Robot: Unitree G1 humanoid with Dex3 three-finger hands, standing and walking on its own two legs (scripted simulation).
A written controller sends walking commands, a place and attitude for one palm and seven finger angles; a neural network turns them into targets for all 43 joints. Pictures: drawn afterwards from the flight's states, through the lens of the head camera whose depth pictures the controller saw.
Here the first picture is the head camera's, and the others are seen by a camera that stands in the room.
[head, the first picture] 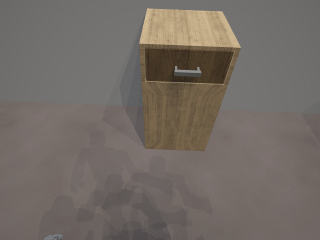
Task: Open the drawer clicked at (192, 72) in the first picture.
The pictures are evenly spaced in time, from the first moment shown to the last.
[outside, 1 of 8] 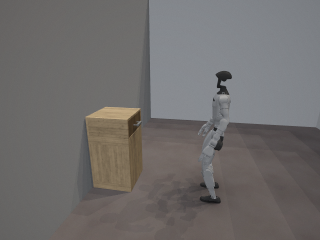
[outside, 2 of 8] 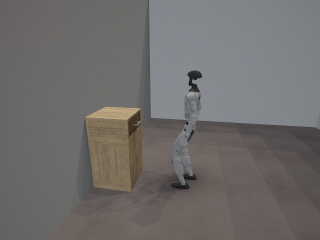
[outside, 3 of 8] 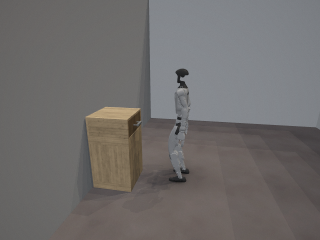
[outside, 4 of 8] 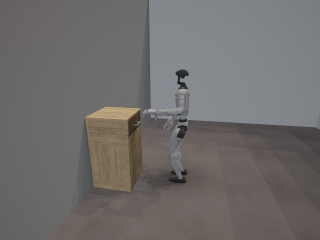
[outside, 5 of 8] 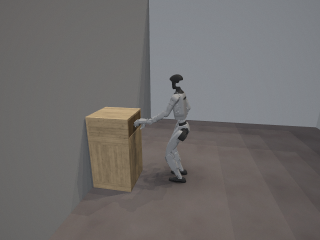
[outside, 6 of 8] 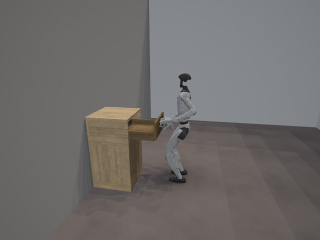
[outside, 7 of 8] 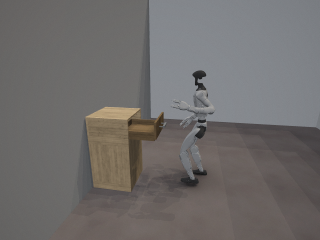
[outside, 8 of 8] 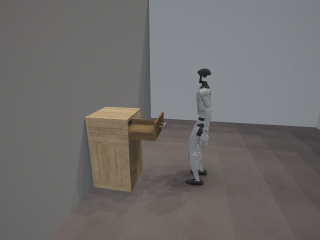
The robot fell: no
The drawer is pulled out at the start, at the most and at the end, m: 0.00 0.30 0.28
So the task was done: yes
